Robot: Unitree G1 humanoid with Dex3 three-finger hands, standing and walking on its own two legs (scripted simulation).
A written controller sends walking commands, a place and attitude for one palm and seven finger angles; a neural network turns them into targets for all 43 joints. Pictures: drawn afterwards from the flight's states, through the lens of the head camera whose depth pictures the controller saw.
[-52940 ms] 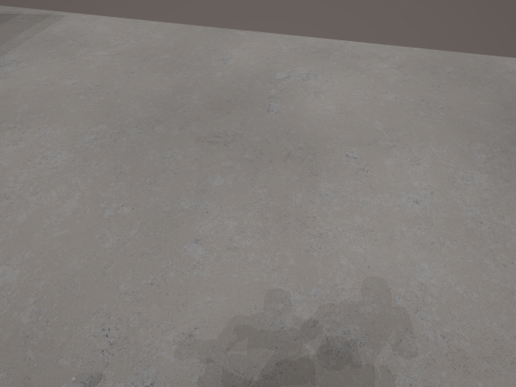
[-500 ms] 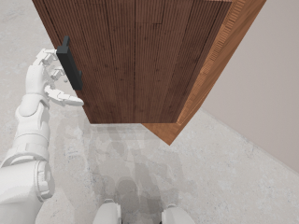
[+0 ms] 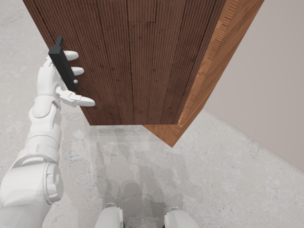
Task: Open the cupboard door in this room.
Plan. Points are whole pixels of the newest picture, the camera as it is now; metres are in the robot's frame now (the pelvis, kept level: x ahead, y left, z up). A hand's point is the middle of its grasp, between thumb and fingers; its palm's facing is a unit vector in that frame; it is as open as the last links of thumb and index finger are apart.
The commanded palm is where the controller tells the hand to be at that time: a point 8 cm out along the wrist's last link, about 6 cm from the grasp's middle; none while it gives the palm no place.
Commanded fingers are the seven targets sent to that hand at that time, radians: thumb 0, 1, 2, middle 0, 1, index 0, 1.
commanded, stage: slide the fingers in behind the handle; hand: left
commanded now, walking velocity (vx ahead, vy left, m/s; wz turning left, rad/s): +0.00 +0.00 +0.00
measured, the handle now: (67, 65) +0.53 +0.20 +0.08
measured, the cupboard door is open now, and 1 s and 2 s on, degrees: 41 41 75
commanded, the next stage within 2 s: close the thumb around the handle in 0.30 s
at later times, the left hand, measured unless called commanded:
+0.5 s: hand (71, 83) +0.47 +0.19 +0.07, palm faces +0.03 -1.00 +0.00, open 13.8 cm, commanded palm +0.45 +0.23 +0.08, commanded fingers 0.00 -0.16 0.44 -0.32 -1.24 -0.32 -1.24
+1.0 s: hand (72, 83) +0.47 +0.19 +0.07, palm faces +0.01 -1.00 -0.01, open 6.0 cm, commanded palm +0.45 +0.23 +0.08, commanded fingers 0.00 0.90 0.90 -0.40 -1.35 -0.40 -1.35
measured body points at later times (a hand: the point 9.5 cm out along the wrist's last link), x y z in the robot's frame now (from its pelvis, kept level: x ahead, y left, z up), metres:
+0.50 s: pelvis +0.00 +0.00 +0.00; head +0.11 +0.01 +0.44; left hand +0.46 +0.24 +0.07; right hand +0.04 -0.27 -0.12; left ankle +0.04 +0.14 -0.67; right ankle -0.02 -0.12 -0.67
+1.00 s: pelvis +0.00 +0.01 +0.00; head +0.10 +0.02 +0.44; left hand +0.47 +0.24 +0.07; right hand +0.03 -0.26 -0.12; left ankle +0.04 +0.14 -0.67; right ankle -0.02 -0.12 -0.67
